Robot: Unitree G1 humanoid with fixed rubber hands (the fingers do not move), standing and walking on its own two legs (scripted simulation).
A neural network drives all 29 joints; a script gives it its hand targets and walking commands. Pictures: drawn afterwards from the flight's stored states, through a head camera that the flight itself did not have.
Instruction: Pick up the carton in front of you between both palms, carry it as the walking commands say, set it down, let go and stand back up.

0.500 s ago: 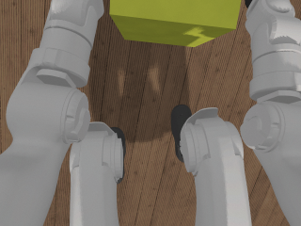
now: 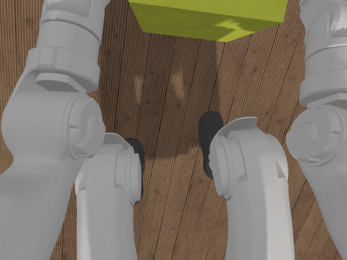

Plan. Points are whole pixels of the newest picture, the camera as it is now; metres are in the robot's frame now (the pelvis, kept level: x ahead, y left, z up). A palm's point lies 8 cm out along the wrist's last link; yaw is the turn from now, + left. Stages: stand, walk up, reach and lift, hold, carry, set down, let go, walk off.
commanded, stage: set down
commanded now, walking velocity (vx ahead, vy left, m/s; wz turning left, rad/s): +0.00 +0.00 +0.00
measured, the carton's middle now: out of the picture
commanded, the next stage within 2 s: let go in 1.58 s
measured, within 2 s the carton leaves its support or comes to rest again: neither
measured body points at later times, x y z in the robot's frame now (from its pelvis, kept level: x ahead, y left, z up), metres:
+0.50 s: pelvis +0.01 -0.01 -0.01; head +0.40 -0.03 +0.20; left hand +0.62 +0.09 -0.20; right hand +0.54 -0.29 -0.20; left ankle +0.09 +0.11 -0.34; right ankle +0.14 -0.14 -0.34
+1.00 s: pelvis +0.00 -0.01 +0.07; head +0.36 -0.05 +0.34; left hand +0.63 +0.08 -0.04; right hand +0.55 -0.30 -0.04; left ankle +0.09 +0.11 -0.34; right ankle +0.13 -0.14 -0.34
